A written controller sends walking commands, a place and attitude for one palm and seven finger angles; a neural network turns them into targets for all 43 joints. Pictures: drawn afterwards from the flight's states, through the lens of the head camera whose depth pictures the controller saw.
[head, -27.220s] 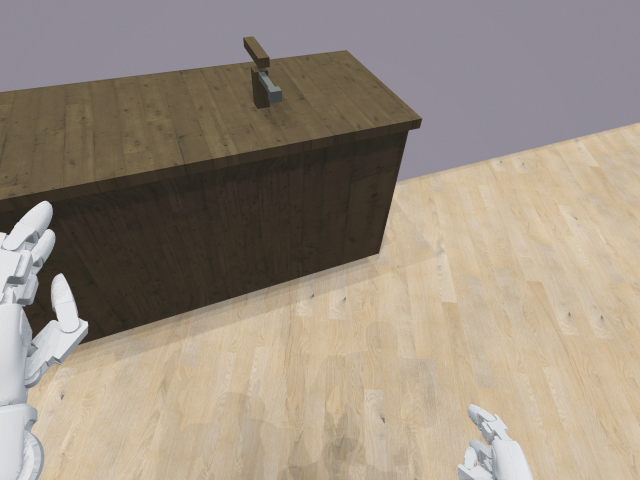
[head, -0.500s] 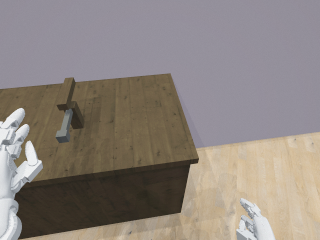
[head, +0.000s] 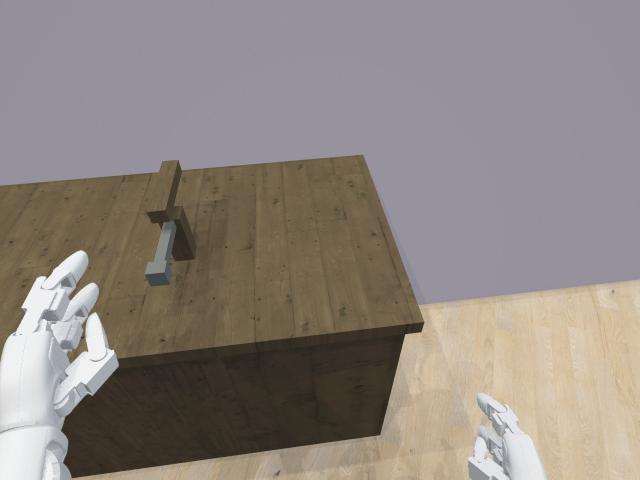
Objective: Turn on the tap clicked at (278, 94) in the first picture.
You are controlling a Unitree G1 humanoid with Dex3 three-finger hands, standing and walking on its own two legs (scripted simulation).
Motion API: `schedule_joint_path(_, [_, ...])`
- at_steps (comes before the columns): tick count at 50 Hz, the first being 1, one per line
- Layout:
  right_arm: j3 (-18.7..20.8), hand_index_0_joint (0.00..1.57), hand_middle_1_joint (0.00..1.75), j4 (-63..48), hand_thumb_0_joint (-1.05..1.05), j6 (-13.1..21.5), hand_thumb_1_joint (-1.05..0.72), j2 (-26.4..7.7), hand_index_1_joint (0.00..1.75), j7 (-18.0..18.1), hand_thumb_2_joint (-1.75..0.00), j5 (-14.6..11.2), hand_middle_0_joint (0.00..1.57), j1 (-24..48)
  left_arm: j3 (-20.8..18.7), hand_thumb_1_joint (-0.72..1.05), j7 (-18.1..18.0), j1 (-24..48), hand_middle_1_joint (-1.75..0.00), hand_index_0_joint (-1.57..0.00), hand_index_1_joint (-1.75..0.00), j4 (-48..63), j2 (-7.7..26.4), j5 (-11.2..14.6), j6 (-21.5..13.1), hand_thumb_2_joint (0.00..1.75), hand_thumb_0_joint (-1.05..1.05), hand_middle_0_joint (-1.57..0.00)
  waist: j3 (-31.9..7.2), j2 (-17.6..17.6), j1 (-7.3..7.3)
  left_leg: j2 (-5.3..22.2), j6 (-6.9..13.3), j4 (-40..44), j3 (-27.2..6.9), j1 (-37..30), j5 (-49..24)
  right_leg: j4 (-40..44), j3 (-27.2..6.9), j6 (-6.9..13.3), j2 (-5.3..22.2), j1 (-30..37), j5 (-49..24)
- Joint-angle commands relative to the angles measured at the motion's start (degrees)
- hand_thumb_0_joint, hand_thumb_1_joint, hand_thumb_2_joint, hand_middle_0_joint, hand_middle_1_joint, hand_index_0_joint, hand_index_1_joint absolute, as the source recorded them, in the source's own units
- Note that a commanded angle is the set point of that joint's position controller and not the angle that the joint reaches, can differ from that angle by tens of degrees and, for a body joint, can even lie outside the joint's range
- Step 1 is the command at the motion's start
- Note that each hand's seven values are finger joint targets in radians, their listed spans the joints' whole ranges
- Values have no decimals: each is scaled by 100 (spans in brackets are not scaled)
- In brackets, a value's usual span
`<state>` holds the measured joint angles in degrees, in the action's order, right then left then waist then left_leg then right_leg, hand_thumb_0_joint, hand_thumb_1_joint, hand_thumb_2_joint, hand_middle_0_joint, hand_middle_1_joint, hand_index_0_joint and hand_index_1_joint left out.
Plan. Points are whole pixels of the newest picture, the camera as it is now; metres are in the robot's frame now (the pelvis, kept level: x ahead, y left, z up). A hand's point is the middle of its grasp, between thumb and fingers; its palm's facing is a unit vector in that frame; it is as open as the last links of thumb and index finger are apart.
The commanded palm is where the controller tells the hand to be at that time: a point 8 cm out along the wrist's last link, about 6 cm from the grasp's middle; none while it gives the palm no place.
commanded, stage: turn the palm inward beside the body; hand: left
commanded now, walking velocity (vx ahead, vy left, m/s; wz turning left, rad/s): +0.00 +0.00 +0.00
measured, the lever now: (158, 273) +0.37 +0.30 +0.04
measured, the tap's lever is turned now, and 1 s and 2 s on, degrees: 0 0 0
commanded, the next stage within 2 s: reach beside the lever's end, fingers flat in 0.88 s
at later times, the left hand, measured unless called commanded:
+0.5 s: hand (101, 395) +0.16 +0.23 +0.13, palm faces +0.44 -0.89 -0.15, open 7.4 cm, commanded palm +0.10 +0.27 +0.14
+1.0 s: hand (134, 369) +0.18 +0.21 +0.13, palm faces +0.41 -0.90 -0.15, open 7.4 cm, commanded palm +0.13 +0.26 +0.14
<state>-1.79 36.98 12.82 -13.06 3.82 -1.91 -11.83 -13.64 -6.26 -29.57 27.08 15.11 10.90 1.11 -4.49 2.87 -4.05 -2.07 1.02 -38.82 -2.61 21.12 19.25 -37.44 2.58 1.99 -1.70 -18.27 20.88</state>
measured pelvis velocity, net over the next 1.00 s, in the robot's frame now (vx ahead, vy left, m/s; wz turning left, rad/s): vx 0.00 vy -0.02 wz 0.02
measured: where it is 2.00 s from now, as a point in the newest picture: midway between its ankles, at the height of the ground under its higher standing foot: outside the picture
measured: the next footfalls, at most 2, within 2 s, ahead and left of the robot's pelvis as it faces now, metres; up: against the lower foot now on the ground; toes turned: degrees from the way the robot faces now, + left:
none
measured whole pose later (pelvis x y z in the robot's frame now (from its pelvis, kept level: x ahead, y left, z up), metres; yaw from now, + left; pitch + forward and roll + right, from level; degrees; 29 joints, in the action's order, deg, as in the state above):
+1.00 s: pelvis +0.00 -0.02 +0.00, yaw +1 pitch +2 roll +0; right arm -1.6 37.7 15.3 -14.4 3.8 -1.8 -12.1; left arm -11.5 -7.2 -32.8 28.3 13.1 13.4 1.4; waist -4.4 3.6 -4.0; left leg -1.5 -0.2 -38.8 -4.1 20.7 19.6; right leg -37.5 4.0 3.3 -2.4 -17.6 21.6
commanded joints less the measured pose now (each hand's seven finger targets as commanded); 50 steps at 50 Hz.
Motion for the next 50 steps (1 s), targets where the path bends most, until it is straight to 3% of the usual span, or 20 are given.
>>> schedule_joint_path(1, [239,20,30,-938,0,355,-90,-705,30,106,-90,-20,20,763,-514,90,-132,416,-30,-20,-30,1253,833,-16,-376,90,0,-20,-201,-200,32,206,14,664,-135,-471,-940,710,65,-114,121,-281,-663])
schedule_joint_path(4, [220,20,30,-885,0,370,-90,-703,30,102,-90,-7,20,805,-676,90,-238,344,-30,-20,-30,1304,961,-26,-430,90,0,-20,-162,-7,-26,187,0,749,-173,-388,-576,748,52,-99,108,-287,-397])
schedule_joint_path(7, [184,20,30,-907,0,397,-90,-666,30,79,-90,-8,20,909,-328,90,-247,326,-30,-20,-30,1319,641,-8,-471,90,0,-20,-95,117,43,177,4,744,-197,-353,-233,721,48,-93,130,-383,-177])
schedule_joint_path(9, [183,20,30,-874,0,426,-90,-682,30,75,-90,-2,20,861,-494,90,-280,191,-30,-20,-30,1419,856,-23,-477,90,0,-20,-132,249,-6,173,-5,787,-216,-317,-148,748,27,-77,123,-309,-151])
schedule_joint_path(10, [162,20,30,-924,0,436,-90,-653,30,68,-90,-6,20,924,-227,90,-260,222,-30,-20,-30,1507,592,-7,-498,90,0,-20,-137,231,50,180,-12,805,-256,-347,-40,692,57,-78,144,-342,-122])
schedule_joint_path(14, [174,20,30,-875,0,463,-90,-695,30,84,-90,-19,20,903,-433,90,-257,-96,-30,-20,-30,1298,770,67,-418,90,0,-20,6,43,15,164,33,754,-219,-198,99,824,16,-90,127,-360,37])
schedule_joint_path(15, [159,20,30,-931,0,474,-90,-666,30,92,-90,-19,20,973,-207,90,-242,85,-30,-20,-30,1475,535,115,-443,90,0,-20,-53,-123,88,145,45,737,-224,-241,79,794,38,-106,151,-348,17])
schedule_joint_path(19, [167,20,30,-861,0,511,-90,-702,30,109,-90,-33,20,930,-532,90,-330,185,-30,-20,-30,1389,837,142,-396,90,0,-20,156,-62,31,136,48,749,-242,-95,378,907,-26,-112,151,-434,296])
schedule_joint_path(20, [149,20,30,-897,0,515,-90,-656,30,107,-90,-37,20,1014,-231,90,-302,280,-30,-20,-30,1437,543,157,-391,90,0,-20,138,14,95,123,54,738,-239,-153,427,879,-21,-113,178,-455,333])
schedule_joint_path(21, [153,20,30,-884,0,541,-90,-684,30,100,-90,-33,20,964,-348,90,-324,283,-30,-20,-30,1441,668,152,-409,90,0,-20,140,-40,82,136,47,742,-262,-127,428,871,-14,-107,174,-439,321])
schedule_joint_path(25, [145,20,30,-875,0,598,-90,-670,30,99,-90,-38,20,957,-223,90,-254,190,-30,-20,-30,1478,542,218,-358,90,0,-20,4,-35,81,105,71,660,-211,-217,111,893,-38,-103,190,-328,128])
schedule_joint_path(29, [167,20,30,-837,0,601,-90,-712,30,82,-90,-35,20,844,-452,90,-239,2,-30,-20,-30,1416,801,171,-281,90,0,-20,-39,44,6,109,68,605,-166,-218,-221,917,-53,-86,175,-230,-99])
schedule_joint_path(30, [162,20,30,-900,0,610,-90,-679,30,74,-90,-21,20,904,-233,90,-218,65,-30,-20,-30,1574,570,182,-306,90,0,-20,-155,70,52,107,63,591,-158,-321,-352,848,-22,-92,198,-211,-233])
schedule_joint_path(34, [203,20,30,-832,0,598,-90,-728,30,67,-90,-3,20,765,-612,90,-238,-124,-30,-20,-30,1361,815,233,-309,90,0,-20,-207,-143,-5,104,70,477,-95,-313,-758,851,-32,-112,160,-139,-651])
schedule_joint_path(35, [185,20,30,-881,0,589,-90,-686,30,65,-90,-14,20,803,-332,90,-209,-27,-30,-20,-30,1435,510,266,-343,90,0,-20,-210,-225,48,96,67,464,-93,-349,-851,794,-12,-117,185,-127,-781])
schedule_joint_path(37, [211,20,30,-858,0,596,-90,-707,30,56,-90,-6,20,739,-406,90,-197,-41,-30,-20,-30,1330,515,302,-375,90,0,-20,-266,-357,46,96,64,409,-61,-342,-1043,744,-8,-135,183,-82,-1047])
schedule_joint_path(44, [243,20,30,-835,0,603,-90,-749,30,49,-90,-9,20,600,-492,90,-133,-45,-30,-20,-30,1442,753,219,-409,90,0,-20,-387,-40,16,86,70,361,-27,-470,-1432,724,-58,-118,201,53,-1544])
schedule_joint_path(45, [222,20,30,-870,0,592,-90,-709,30,44,-90,-6,20,627,-256,90,-103,-10,-30,-20,-30,1479,509,212,-424,90,0,-20,-402,-57,58,88,58,374,-26,-511,-1492,670,-34,-117,218,74,-1602])
schedule_joint_path(49, [256,20,30,-836,0,562,-90,-733,30,54,-90,-9,20,576,-605,90,-129,-187,-30,-20,-30,1333,771,249,-394,90,0,-20,-400,-167,-28,84,64,370,-2,-449,-1548,721,-64,-127,200,163,-1767])
schedule_joint_path(50, [249,20,30,-863,0,537,-90,-705,30,59,-90,-16,20,602,-488,90,-112,-124,-30,-20,-30,1263,584,275,-402,90,0,-20,-376,-301,23,80,57,369,10,-445,-1556,684,-45,-137,214,151,-1801])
